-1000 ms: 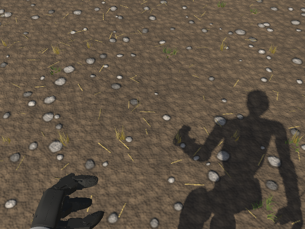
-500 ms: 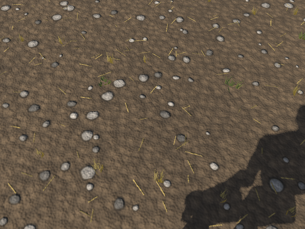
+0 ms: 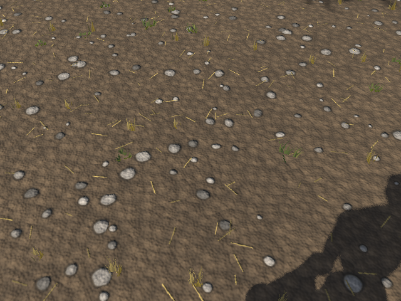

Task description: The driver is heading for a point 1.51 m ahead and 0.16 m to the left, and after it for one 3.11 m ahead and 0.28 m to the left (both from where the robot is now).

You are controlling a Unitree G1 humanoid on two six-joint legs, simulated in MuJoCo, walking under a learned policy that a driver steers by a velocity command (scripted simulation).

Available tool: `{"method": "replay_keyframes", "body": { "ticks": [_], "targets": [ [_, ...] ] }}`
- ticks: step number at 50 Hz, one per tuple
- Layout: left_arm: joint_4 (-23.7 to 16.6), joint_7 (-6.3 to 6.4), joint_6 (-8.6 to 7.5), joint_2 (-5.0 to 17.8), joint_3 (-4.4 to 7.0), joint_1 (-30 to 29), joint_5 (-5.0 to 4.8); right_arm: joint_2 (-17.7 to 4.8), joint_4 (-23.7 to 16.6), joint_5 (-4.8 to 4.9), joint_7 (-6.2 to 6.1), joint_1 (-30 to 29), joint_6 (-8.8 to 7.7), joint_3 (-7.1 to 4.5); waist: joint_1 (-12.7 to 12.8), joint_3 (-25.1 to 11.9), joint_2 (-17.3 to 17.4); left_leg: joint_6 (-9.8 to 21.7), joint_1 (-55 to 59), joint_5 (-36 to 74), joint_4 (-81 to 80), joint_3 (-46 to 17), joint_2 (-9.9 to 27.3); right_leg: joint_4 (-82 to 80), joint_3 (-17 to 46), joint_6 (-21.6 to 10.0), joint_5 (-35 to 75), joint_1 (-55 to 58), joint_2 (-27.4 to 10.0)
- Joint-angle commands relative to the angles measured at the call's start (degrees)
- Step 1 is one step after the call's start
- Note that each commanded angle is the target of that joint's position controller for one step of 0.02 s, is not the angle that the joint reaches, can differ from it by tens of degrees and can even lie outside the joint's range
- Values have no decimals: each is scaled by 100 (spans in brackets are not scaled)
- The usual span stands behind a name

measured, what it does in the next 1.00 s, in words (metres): walks ahead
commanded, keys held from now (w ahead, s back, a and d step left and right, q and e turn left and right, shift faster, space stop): shift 0.60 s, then w+shift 0.40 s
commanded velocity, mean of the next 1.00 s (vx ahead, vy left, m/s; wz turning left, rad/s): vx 0.21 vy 0.00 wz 0.00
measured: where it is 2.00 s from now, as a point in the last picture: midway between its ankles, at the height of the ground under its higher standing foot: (209, 198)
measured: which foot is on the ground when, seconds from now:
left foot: down 0.00-1.00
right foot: down 0.00-0.90, up 0.92-1.00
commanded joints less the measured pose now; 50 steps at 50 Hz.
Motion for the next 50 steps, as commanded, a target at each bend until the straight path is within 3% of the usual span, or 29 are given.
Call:
{"method": "replay_keyframes", "body": {
  "ticks": [1, 14, 30, 31, 32, 33, 34, 35, 36, 37, 38, 40, 42, 43, 44, 45, 46, 47, 48, 49, 50],
  "targets": [
    [-32, 22, -51, 520, 97, 234, -1, -448, -55, 4, -34, 101, -43, -66, 52, 172, 41, 104, 203, -309, -401, -637, 527, -666, 694, -217, -234, -389, -644],
    [410, 67, -59, 295, 28, 570, 6, -287, 347, 18, -85, 114, -12, -28, 40, 274, -34, 139, 318, -95, -340, -595, 567, -631, 628, -187, 56, -332, -598],
    [652, 105, -57, 101, 13, 764, 15, -87, 616, 18, -122, 162, -4, -4, 69, 357, -15, 123, 312, -16, -316, -560, 562, -594, 596, -185, 163, -213, -584],
    [680, 98, -46, 138, 34, 899, 27, -83, 631, 11, -117, 235, 8, -6, 100, 128, -51, 157, 335, -927, -272, -484, 422, -671, 591, -232, -867, -149, -493],
    [633, 80, -4, 371, 126, 937, 31, -247, 569, -4, -100, 230, 45, -79, 141, 193, -192, 271, 44, -2413, 41, -332, 181, -617, 686, -390, -2424, -244, -396],
    [590, 45, 39, 535, 195, 1084, 63, -364, 414, -67, -48, 22, 78, -128, 264, 543, -307, 340, -648, -3350, 311, -357, 117, -809, 1092, -602, -3649, -364, -576],
    [602, 27, 45, 627, 252, 1329, 55, -175, 167, -103, 18, -370, 64, -99, 461, 834, -670, 277, -1330, -3164, 857, -113, 13, -1214, 1781, -865, -4243, -127, -1019],
    [615, 40, 16, 666, 309, 1385, 20, 87, -130, -85, 76, -905, 7, -40, 571, 1116, -1116, 138, -1896, -1780, 1763, 433, -16, -1831, 2487, -1117, -4070, 77, -1669],
    [596, 35, -36, 654, 354, 1337, 62, -85, -275, -140, 111, -1139, -62, -95, 585, 1133, -969, 91, -2216, -1427, 2434, 335, 281, -2081, 2820, -1267, -3479, 108, -2047],
    [490, 24, -111, 657, 379, 1111, 89, -188, -299, -158, 156, -1036, -132, -153, 390, 926, -619, 60, -2336, -1284, 2717, 202, 421, -2025, 2678, -1240, -2920, 268, -2011],
    [381, 12, -192, 691, 404, 858, 81, -213, -291, -160, 210, -842, -197, -187, 209, 682, -479, 53, -2214, -1148, 2710, 172, 494, -1921, 2365, -1150, -2498, 348, -1892],
    [187, 2, -321, 727, 444, 379, 6, -195, -333, -72, 276, -590, -276, -232, -75, 458, -647, 105, -1221, -1069, 2050, 310, 437, -1862, 1558, -885, -2059, -172, -1456],
    [114, -14, -362, 812, 495, 172, -17, -124, -341, -11, 267, -264, -259, -261, -266, 544, -906, 175, -43, -1319, 1282, 678, 241, -1697, 1108, -878, -2229, -966, -1252],
    [93, -29, -353, 801, 515, 81, -24, -70, -241, 1, 233, 126, -256, -272, -450, 672, -726, 196, 660, -1041, 765, 925, 161, -1332, 974, -922, -2440, -1477, -1202],
    [50, -48, -348, 743, 519, 32, 3, -99, -65, -3, 184, 612, -273, -312, -623, 653, -303, 181, 1405, -1062, 521, 1139, -52, -759, 838, -947, -2491, -1964, -1036],
    [-47, -80, -391, 545, 465, -69, 96, -256, 189, -43, 119, 1415, -360, -382, -915, 396, 453, 227, 2443, -1485, 262, 591, 211, 685, 468, -878, -1986, -2619, -668],
    [-351, -124, -473, -21, 305, -444, 199, -707, 286, -205, 59, 2269, -451, -456, -1194, 1, 1881, 430, 2807, -3435, -587, -1742, 1765, 3276, -187, -667, -1711, -3317, -72],
    [-617, -242, -546, -150, 284, -300, 111, -835, 213, -226, 62, 1827, -427, -412, -654, 245, 2034, 970, 2454, -5038, -1805, -4313, 2480, 4316, 261, -737, -1333, -4550, 210],
    [-746, -322, -553, 194, 322, -644, 186, -789, -52, -172, 69, 983, -433, -407, -294, 721, 986, 1076, 1864, -4911, -1761, -4018, 2639, 4782, 394, -732, -574, -4818, -443],
    [-748, -417, -566, 409, 368, -757, 191, -692, -230, -115, 124, 556, -503, -382, -148, 589, 282, 981, 1568, -4016, -1570, -3184, 2275, 4655, 401, -626, 51, -4511, -679],
    [-661, -465, -550, 404, 380, -585, 215, -669, -268, -93, 147, 482, -553, -371, -11, 353, 113, 875, 1405, -3369, -1612, -2510, 1959, 4408, 366, -487, 240, -4089, -775]
  ]
}}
